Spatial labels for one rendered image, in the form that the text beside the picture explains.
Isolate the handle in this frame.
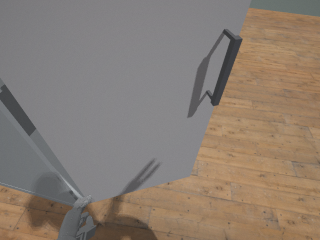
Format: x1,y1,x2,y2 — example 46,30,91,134
206,29,243,106

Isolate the fridge door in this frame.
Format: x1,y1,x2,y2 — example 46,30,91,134
0,0,252,204

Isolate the robot left hand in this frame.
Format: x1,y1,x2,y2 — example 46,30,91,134
58,195,97,240

